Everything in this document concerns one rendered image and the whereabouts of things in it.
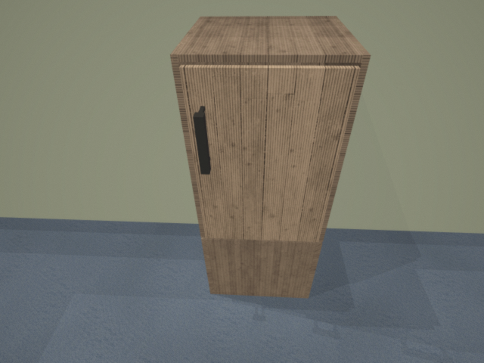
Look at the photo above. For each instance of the cupboard door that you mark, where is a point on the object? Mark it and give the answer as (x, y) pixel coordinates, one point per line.
(274, 133)

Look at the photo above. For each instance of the handle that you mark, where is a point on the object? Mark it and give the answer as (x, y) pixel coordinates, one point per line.
(202, 141)

